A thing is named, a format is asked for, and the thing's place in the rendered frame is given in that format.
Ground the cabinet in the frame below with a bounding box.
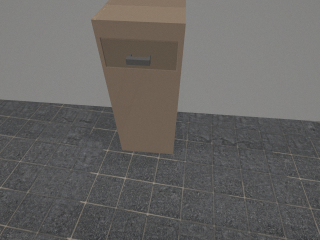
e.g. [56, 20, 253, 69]
[91, 0, 186, 155]

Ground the handle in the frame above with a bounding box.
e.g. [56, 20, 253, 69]
[125, 54, 151, 66]

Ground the drawer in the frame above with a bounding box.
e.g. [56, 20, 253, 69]
[101, 37, 178, 71]

